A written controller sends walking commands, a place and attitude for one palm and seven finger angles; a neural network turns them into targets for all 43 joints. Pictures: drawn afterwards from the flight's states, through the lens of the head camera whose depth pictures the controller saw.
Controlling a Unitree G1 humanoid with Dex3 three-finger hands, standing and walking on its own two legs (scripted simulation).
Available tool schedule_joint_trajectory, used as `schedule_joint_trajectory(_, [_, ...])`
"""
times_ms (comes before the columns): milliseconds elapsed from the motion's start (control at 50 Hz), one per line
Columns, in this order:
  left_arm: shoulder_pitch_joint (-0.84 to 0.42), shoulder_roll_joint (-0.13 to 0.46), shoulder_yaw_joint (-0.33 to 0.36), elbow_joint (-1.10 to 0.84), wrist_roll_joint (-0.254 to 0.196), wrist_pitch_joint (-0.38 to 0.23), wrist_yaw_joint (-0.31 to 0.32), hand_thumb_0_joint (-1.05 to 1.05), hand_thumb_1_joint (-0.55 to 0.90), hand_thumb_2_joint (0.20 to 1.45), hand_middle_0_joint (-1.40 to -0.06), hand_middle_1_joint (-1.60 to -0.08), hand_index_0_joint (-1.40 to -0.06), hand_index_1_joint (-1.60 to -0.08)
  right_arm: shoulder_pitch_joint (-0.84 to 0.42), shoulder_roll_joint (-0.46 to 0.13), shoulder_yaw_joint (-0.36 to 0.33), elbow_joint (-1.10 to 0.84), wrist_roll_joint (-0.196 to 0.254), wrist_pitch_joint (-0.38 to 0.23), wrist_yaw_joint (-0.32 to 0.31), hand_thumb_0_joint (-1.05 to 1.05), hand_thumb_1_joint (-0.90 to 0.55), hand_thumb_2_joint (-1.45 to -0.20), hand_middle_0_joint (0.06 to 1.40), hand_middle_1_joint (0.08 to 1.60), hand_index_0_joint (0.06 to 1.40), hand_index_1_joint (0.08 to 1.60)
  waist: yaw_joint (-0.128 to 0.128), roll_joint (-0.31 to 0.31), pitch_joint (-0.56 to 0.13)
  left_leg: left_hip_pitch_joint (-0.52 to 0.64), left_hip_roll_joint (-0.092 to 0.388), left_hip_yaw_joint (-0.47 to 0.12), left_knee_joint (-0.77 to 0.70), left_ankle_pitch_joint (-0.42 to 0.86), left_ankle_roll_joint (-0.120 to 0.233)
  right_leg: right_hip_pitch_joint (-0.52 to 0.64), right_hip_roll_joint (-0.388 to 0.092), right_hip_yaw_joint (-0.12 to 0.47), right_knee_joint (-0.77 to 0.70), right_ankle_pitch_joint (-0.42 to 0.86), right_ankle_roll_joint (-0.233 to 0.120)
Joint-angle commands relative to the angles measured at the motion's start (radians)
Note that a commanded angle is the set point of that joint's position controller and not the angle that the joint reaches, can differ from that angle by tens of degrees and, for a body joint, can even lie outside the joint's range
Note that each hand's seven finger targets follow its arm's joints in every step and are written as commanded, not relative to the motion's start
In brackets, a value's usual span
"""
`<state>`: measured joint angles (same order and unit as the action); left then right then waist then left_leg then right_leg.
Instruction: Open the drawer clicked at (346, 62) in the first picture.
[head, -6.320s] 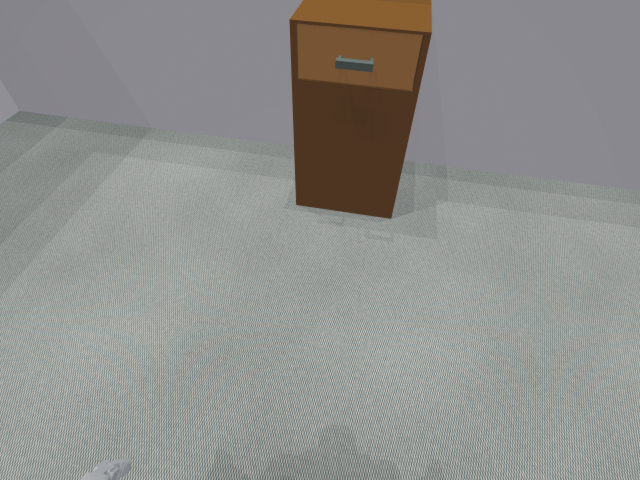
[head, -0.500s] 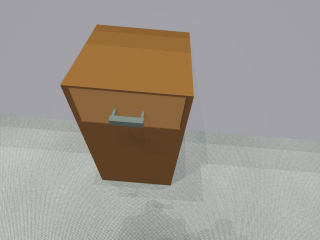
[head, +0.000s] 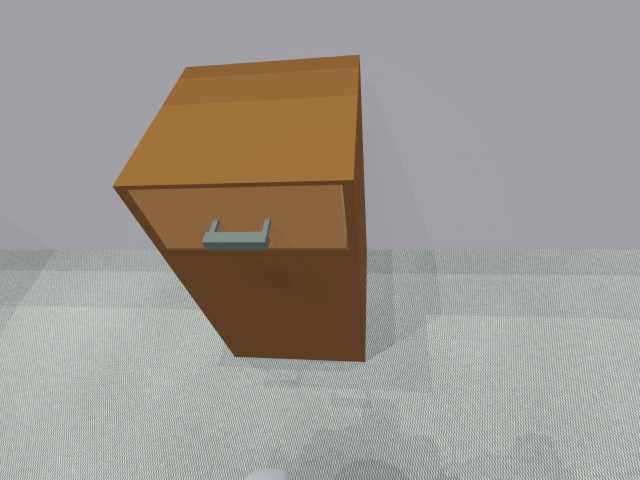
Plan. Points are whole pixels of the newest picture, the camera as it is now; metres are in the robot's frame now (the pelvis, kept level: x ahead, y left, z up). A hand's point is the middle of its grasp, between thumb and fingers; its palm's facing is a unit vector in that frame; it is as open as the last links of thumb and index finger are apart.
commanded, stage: come to a stop and stand still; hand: left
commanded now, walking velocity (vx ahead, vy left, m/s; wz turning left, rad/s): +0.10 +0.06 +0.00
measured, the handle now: (238, 232) +0.54 +0.22 -0.08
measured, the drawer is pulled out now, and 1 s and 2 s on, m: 0.00 0.00 0.00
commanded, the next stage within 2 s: look again from close up in 0.48 s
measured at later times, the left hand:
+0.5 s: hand out of the picture -0.04 +0.23 -0.18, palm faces +0.03 -0.99 -0.16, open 7.4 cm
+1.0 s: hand out of the picture +0.06 +0.19 -0.19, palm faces +0.05 -0.98 -0.20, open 7.2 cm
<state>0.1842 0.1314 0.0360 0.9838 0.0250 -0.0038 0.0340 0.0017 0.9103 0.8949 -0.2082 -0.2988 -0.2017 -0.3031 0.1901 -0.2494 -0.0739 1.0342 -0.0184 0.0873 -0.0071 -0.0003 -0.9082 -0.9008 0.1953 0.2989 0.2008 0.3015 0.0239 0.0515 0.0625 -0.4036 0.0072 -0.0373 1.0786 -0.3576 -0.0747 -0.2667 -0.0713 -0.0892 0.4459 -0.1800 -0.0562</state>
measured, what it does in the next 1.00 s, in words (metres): steps on the spot: left foot, then right foot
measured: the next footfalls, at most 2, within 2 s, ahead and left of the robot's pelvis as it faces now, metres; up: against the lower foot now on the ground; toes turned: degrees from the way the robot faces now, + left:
left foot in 0.26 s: -0.02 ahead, +0.18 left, +0.00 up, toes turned +0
right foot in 0.64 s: +0.02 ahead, -0.06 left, +0.00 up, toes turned +1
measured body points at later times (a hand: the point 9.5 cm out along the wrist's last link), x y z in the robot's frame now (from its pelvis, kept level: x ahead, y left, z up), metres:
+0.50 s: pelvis -0.02 +0.05 +0.00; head -0.02 +0.07 +0.45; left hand -0.04 +0.28 -0.17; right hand -0.06 -0.15 -0.15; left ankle -0.06 +0.18 -0.75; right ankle -0.04 -0.07 -0.70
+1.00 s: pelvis +0.02 +0.02 -0.02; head +0.01 +0.03 +0.43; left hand +0.06 +0.24 -0.17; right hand +0.08 -0.22 -0.16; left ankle -0.01 +0.11 -0.75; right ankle -0.04 -0.07 -0.75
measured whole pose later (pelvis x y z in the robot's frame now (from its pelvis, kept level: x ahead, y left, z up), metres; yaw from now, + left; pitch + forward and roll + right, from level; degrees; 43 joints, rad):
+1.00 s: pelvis +0.02 +0.02 -0.02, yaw +0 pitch -1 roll -1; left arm 0.28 0.16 0.01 1.03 0.02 -0.01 0.06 0.01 0.95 0.90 -0.21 -0.30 -0.20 -0.30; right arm 0.21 -0.16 -0.01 1.04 -0.01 -0.01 -0.05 0.00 -0.92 -0.90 0.20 0.30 0.20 0.30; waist 0.00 -0.01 -0.03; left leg -0.18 0.02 0.07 0.57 -0.36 0.03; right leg -0.12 0.03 -0.09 0.49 -0.36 -0.04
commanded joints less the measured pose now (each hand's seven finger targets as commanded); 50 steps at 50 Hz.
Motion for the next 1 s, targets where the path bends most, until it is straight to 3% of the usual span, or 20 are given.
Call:
schedule_joint_trajectory(0, [0.087,0.226,0.055,-0.033,0.004,0.002,0.008,0.0,0.9,0.9,-0.2,-0.3,-0.2,-0.3,0.03,-0.039,-0.005,-0.057,-0.004,-0.018,0.012,0.0,-0.9,-0.9,0.2,0.3,0.2,0.3,0.018,-0.231,-0.065,-0.045,0.03,0.002,-0.106,0.01,0.013,0.113,-0.234,0.267,-0.225,-0.056,-0.068])
schedule_joint_trajectory(100, [0.079,0.243,0.057,-0.022,0.015,0.006,-0.005,0.0,0.9,0.9,-0.2,-0.3,-0.2,-0.3,0.047,-0.022,0.01,-0.059,0.001,-0.041,0.016,0.0,-0.9,-0.9,0.2,0.3,0.2,0.3,0.018,-0.274,-0.054,0.088,0.013,0.067,-0.35,-0.061,0.041,0.03,-0.207,0.292,-0.308,-0.295,-0.071])
schedule_joint_trajectory(180, [0.049,0.224,0.047,0.012,0.002,0.014,-0.009,0.0,0.9,0.9,-0.2,-0.3,-0.2,-0.3,0.205,0.016,0.031,0.0,0.004,-0.071,0.002,0.0,-0.9,-0.9,0.2,0.3,0.2,0.3,-0.045,-0.232,-0.098,0.342,-0.019,0.119,-0.673,0.064,0.063,-0.06,-0.122,0.206,-0.264,-0.336,-0.007])
schedule_joint_trajectory(200, [0.053,0.193,0.038,0.023,-0.006,0.017,-0.01,0.0,0.9,0.9,-0.2,-0.3,-0.2,-0.3,0.241,0.005,0.034,0.02,0.004,-0.081,-0.006,0.0,-0.9,-0.9,0.2,0.3,0.2,0.3,-0.06,-0.158,-0.086,0.406,0.004,0.087,-0.753,0.074,0.067,-0.124,-0.087,0.178,-0.198,-0.359,0.017])
schedule_joint_trajectory(240, [0.098,0.091,0.012,0.026,-0.018,0.021,-0.02,0.0,0.9,0.9,-0.2,-0.3,-0.2,-0.3,0.204,-0.101,0.02,-0.004,-0.014,-0.092,-0.017,0.0,-0.9,-0.9,0.2,0.3,0.2,0.3,-0.043,0.205,0.006,0.235,0.286,-0.286,-1.002,-0.319,0.144,-0.219,0.041,0.026,0.116,-0.255,0.064])
schedule_joint_trajectory(280, [0.087,0.095,0.017,0.029,-0.002,0.017,-0.027,0.0,0.9,0.9,-0.2,-0.3,-0.2,-0.3,0.097,-0.12,0.032,-0.047,-0.018,-0.088,-0.024,0.0,-0.9,-0.9,0.2,0.3,0.2,0.3,-0.01,0.136,0.085,-0.001,0.341,-0.359,-1.063,-0.397,0.204,-0.157,0.038,0.078,0.3,-0.203,0.058])
schedule_joint_trajectory(300, [0.096,0.105,0.022,0.062,0.011,0.026,-0.029,0.0,0.9,0.9,-0.2,-0.3,-0.2,-0.3,0.069,-0.085,0.038,-0.031,-0.013,-0.094,-0.027,0.0,-0.9,-0.9,0.2,0.3,0.2,0.3,-0.003,0.171,0.107,-0.006,0.278,-0.277,-1.063,-0.334,0.166,-0.146,0.045,0.092,0.356,-0.177,0.06])
schedule_joint_trajectory(400, [0.129,0.109,0.023,0.087,0.004,0.018,-0.039,0.0,0.9,0.9,-0.2,-0.3,-0.2,-0.3,0.188,-0.035,0.048,0.017,-0.003,-0.112,-0.047,0.0,-0.9,-0.9,0.2,0.3,0.2,0.3,-0.022,0.089,0.078,0.225,0.225,-0.138,-0.953,0.089,0.172,-0.272,0.042,0.1,0.47,-0.108,0.085])
schedule_joint_trajectory(540, [0.074,0.061,0.005,0.069,-0.019,0.002,-0.03,0.0,0.9,0.9,-0.2,-0.3,-0.2,-0.3,0.257,-0.027,0.035,0.08,-0.01,-0.11,-0.055,0.0,-0.9,-0.9,0.2,0.3,0.2,0.3,-0.052,0.143,-0.028,0.345,0.232,-0.098,-0.75,0.614,0.219,-0.085,0.048,0.039,0.118,-0.207,0.075])
schedule_joint_trajectory(560, [0.116,0.196,-0.014,0.014,-0.002,0.003,-0.027,0.0,0.9,0.9,-0.2,-0.3,-0.2,-0.3,0.165,-0.091,0.024,-0.002,0.007,-0.092,-0.039,0.0,-0.9,-0.9,0.2,0.3,0.2,0.3,-0.013,0.05,0.018,0.079,0.196,-0.029,-0.757,0.122,0.165,0.07,0.047,0.005,0.134,-0.204,0.046])
schedule_joint_trajectory(580, [0.25,0.097,-0.016,0.045,-0.005,0.007,-0.026,0.0,0.9,0.9,-0.2,-0.3,-0.2,-0.3,0.07,-0.079,0.026,-0.046,-0.007,-0.105,-0.036,0.0,-0.9,-0.9,0.2,0.3,0.2,0.3,0.063,-0.073,0.007,-0.022,0.143,0.017,-0.614,-0.033,0.128,0.113,0.039,0.047,0.045,-0.051,0.055])
schedule_joint_trajectory(620, [0.231,0.15,0.005,0.053,0.001,-0.017,0.003,0.0,0.9,0.9,-0.2,-0.3,-0.2,-0.3,0.183,0.07,0.048,-0.035,0.002,-0.111,-0.042,0.0,-0.9,-0.9,0.2,0.3,0.2,0.3,-0.014,-0.246,-0.129,0.015,0.016,0.058,-0.43,-0.036,0.087,0.175,-0.16,0.274,-0.078,0.266,-0.012])
schedule_joint_trajectory(640, [0.205,0.158,0.005,0.032,0.001,-0.02,0.004,0.0,0.9,0.9,-0.2,-0.3,-0.2,-0.3,0.213,0.072,0.044,-0.036,0.007,-0.106,-0.04,0.0,-0.9,-0.9,0.2,0.3,0.2,0.3,-0.035,-0.175,-0.177,0.031,0.013,0.057,-0.371,-0.075,0.085,0.215,-0.176,0.263,-0.062,0.343,-0.046])
schedule_joint_trajectory(680, [0.186,0.163,0.019,0.01,-0.002,-0.024,0.011,0.0,0.9,0.9,-0.2,-0.3,-0.2,-0.3,0.204,0.064,0.046,-0.03,0.002,-0.098,-0.039,0.0,-0.9,-0.9,0.2,0.3,0.2,0.3,-0.027,-0.287,-0.212,-0.013,0.015,0.061,-0.261,-0.117,0.094,0.277,-0.171,0.256,-0.016,0.605,-0.068])
schedule_joint_trajectory(720, [0.178,0.127,0.011,0.006,-0.002,-0.028,0.023,0.0,0.9,0.9,-0.2,-0.3,-0.2,-0.3,0.163,0.056,0.045,-0.047,0.005,-0.098,-0.04,0.0,-0.9,-0.9,0.2,0.3,0.2,0.3,-0.023,-0.246,-0.146,-0.058,0.034,0.055,-0.242,-0.132,0.095,0.295,-0.182,0.224,0.016,0.829,-0.096])
schedule_joint_trajectory(780, [0.156,0.13,0.004,-0.009,0.0,-0.018,0.029,0.0,0.9,0.9,-0.2,-0.3,-0.2,-0.3,0.156,0.084,0.055,-0.038,0.008,-0.097,-0.033,0.0,-0.9,-0.9,0.2,0.3,0.2,0.3,-0.041,-0.126,-0.084,0.042,0.012,0.106,-0.45,-0.01,0.09,0.239,-0.126,0.147,0.044,0.794,-0.076])
schedule_joint_trajectory(820, [0.141,0.121,-0.002,-0.007,-0.014,-0.012,0.029,0.0,0.9,0.9,-0.2,-0.3,-0.2,-0.3,0.196,0.062,0.052,-0.008,0.005,-0.1,-0.035,0.0,-0.9,-0.9,0.2,0.3,0.2,0.3,-0.061,-0.094,-0.084,0.182,0.04,0.072,-0.603,0.269,0.099,0.169,-0.079,0.12,0.073,0.585,-0.028])
schedule_joint_trajectory(880, [0.192,0.081,-0.014,0.0,-0.013,-0.007,0.029,0.0,0.9,0.9,-0.2,-0.3,-0.2,-0.3,0.163,0.007,0.05,0.0,-0.003,-0.104,-0.039,0.0,-0.9,-0.9,0.2,0.3,0.2,0.3,-0.03,0.025,-0.069,0.279,0.14,0.009,-0.539,0.648,0.142,0.084,-0.021,0.101,0.008,0.27,0.022])
schedule_joint_trajectory(920, [0.199,0.1,-0.012,0.018,-0.014,-0.01,0.028,0.0,0.9,0.9,-0.2,-0.3,-0.2,-0.3,0.121,0.017,0.056,0.001,0.001,-0.099,-0.042,0.0,-0.9,-0.9,0.2,0.3,0.2,0.3,-0.027,0.061,-0.022,0.244,0.119,0.02,-0.553,0.621,0.131,0.104,-0.032,0.109,-0.017,0.313,0.023])
schedule_joint_trajectory(980, [0.203,0.106,-0.017,0.025,-0.013,-0.015,0.026,0.0,0.9,0.9,-0.2,-0.3,-0.2,-0.3,0.113,0.011,0.058,-0.001,0.003,-0.097,-0.041,0.0,-0.9,-0.9,0.2,0.3,0.2,0.3,-0.033,-0.019,-0.014,0.242,0.11,0.023,-0.588,0.523,0.12,0.126,-0.042,0.115,-0.033,0.385,0.024])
